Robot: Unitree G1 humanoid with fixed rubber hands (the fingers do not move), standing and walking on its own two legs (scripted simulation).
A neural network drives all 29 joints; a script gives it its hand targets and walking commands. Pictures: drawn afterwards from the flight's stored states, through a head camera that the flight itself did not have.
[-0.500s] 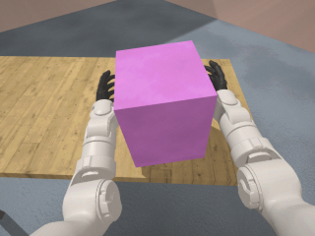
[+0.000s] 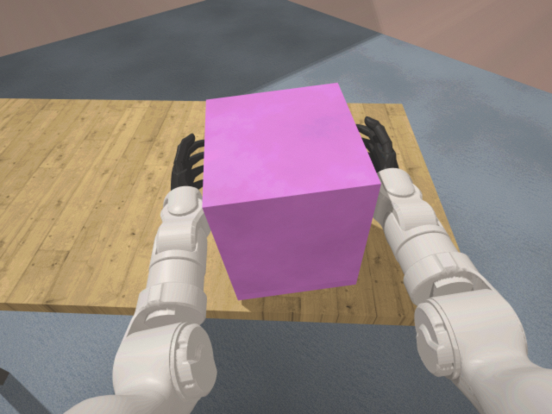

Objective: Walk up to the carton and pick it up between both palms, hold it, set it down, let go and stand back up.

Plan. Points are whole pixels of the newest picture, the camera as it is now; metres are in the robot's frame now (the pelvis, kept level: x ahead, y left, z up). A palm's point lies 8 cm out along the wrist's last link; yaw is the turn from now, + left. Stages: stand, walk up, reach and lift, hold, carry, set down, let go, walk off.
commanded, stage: set down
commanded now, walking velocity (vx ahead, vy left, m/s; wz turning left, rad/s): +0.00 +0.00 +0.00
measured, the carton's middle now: (285, 197) +0.41 +0.00 +0.09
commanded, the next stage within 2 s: none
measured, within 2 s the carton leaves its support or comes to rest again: rests again in 0.68 s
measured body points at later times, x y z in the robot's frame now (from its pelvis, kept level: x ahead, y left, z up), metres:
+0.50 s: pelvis +0.00 +0.00 +0.00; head +0.00 +0.00 +0.45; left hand +0.41 +0.15 +0.11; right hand +0.42 -0.14 +0.13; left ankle +0.02 +0.14 -0.74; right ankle -0.01 -0.13 -0.74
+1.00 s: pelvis +0.01 +0.00 +0.00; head +0.02 +0.00 +0.45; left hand +0.42 +0.15 +0.10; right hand +0.43 -0.15 +0.11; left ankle +0.02 +0.13 -0.74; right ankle -0.01 -0.13 -0.74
